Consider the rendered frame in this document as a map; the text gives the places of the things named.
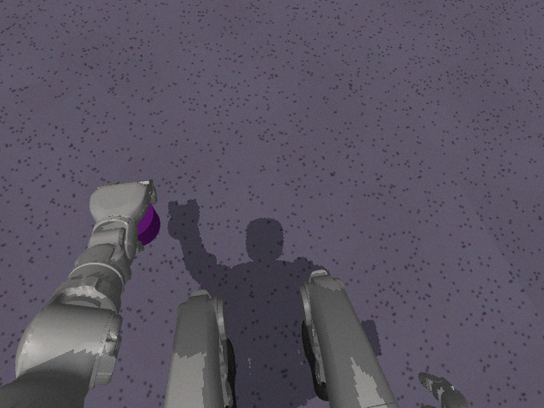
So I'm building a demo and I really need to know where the right robot hand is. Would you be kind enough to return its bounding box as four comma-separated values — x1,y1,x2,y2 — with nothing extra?
418,372,472,408

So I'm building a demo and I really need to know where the right robot foot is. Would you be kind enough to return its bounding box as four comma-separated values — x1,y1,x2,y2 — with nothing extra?
302,320,329,401

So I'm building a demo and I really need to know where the tin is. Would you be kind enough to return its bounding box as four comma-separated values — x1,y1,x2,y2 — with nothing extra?
137,203,161,246

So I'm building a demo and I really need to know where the left robot hand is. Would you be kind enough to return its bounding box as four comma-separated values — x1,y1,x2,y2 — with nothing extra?
89,179,157,253

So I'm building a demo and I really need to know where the left robot arm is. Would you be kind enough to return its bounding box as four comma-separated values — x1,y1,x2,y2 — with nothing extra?
0,216,139,408

